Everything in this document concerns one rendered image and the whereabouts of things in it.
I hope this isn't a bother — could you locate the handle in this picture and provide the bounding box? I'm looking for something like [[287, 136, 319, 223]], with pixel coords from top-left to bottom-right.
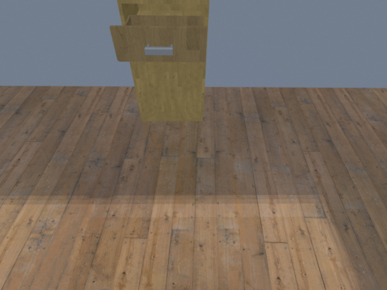
[[145, 44, 173, 56]]

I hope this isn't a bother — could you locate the cabinet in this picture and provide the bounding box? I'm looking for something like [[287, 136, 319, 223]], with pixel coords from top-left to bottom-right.
[[117, 0, 209, 121]]

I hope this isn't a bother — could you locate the drawer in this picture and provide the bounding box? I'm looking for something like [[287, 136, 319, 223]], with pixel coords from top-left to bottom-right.
[[109, 15, 207, 62]]

